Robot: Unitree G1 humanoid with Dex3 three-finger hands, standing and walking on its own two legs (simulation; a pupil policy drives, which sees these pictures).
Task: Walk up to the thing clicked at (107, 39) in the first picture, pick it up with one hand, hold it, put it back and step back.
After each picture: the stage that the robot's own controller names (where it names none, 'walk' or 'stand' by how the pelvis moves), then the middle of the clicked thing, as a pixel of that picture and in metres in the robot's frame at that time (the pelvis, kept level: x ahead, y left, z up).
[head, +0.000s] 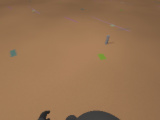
stand; (107, 39) +1.95 -0.47 -0.65
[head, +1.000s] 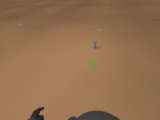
walk; (94, 44) +1.83 -0.02 -0.62
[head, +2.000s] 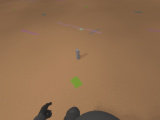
walk; (77, 54) +1.21 +0.28 -0.64
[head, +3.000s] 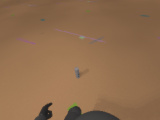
walk; (77, 73) +0.78 +0.24 -0.65
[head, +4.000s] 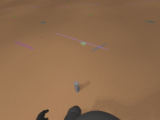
walk; (76, 86) +0.54 +0.21 -0.65
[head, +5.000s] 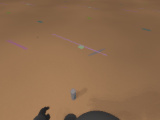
stand; (73, 94) +0.44 +0.18 -0.64
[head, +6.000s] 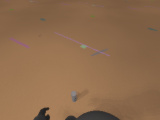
stand; (74, 96) +0.40 +0.16 -0.65
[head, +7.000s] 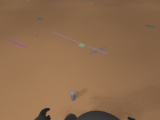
stand; (72, 95) +0.40 +0.19 -0.65
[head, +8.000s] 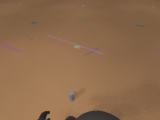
stand; (71, 96) +0.41 +0.21 -0.66
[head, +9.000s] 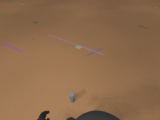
stand; (72, 97) +0.40 +0.19 -0.66
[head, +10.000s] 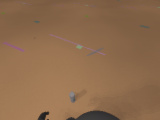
stand; (72, 97) +0.39 +0.19 -0.66
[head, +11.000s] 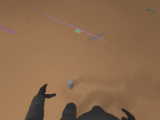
go down; (70, 84) +0.43 +0.18 -0.60
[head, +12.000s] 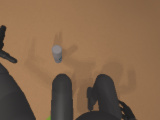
go down; (57, 55) +0.49 +0.22 -0.24
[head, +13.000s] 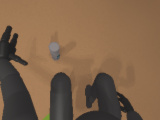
close in; (55, 52) +0.49 +0.23 -0.24
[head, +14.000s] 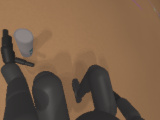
close; (25, 46) +0.47 +0.28 -0.16
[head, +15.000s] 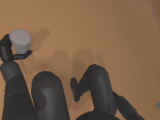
lift; (22, 46) +0.46 +0.28 -0.17
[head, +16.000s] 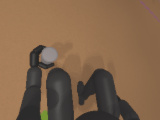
lift; (47, 58) +0.38 +0.23 -0.14
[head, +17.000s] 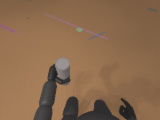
lift; (64, 74) +0.32 +0.17 +0.04
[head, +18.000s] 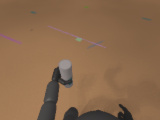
hold; (67, 75) +0.32 +0.15 +0.03
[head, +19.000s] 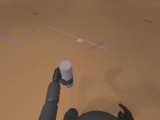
hold; (67, 75) +0.32 +0.15 +0.03
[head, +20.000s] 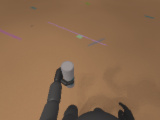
crouch; (68, 76) +0.32 +0.14 +0.01
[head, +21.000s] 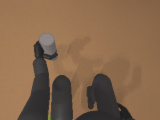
crouch; (50, 49) +0.48 +0.21 -0.05
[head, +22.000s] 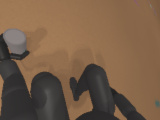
lower; (18, 47) +0.45 +0.28 -0.17
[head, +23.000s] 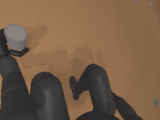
lower; (17, 44) +0.46 +0.29 -0.17
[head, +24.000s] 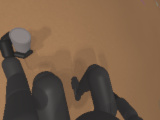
lower; (22, 46) +0.45 +0.28 -0.17
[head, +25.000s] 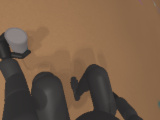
lower; (19, 46) +0.45 +0.29 -0.17
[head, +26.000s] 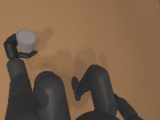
loosen; (26, 47) +0.45 +0.27 -0.17
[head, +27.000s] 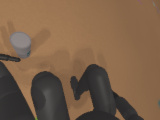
rise; (22, 48) +0.45 +0.27 -0.17
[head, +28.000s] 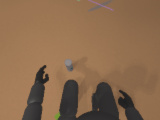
walk; (69, 66) +0.47 +0.19 -0.37
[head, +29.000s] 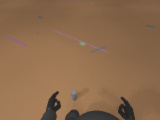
stand; (73, 95) +0.41 +0.15 -0.59
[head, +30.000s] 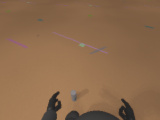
stand; (73, 96) +0.41 +0.16 -0.60
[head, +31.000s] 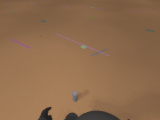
stand; (74, 96) +0.42 +0.15 -0.63
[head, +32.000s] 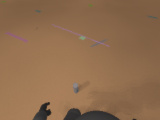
walk; (75, 88) +0.45 +0.15 -0.64
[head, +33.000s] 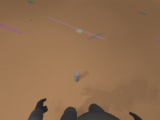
walk; (76, 77) +0.58 +0.12 -0.64
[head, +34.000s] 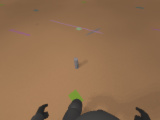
walk; (76, 63) +0.86 +0.26 -0.62
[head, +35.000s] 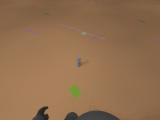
stand; (78, 61) +1.05 +0.18 -0.64
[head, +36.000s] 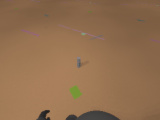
stand; (78, 62) +1.05 +0.19 -0.66
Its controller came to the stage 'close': yes
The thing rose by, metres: 0.68
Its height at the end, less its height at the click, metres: +0.00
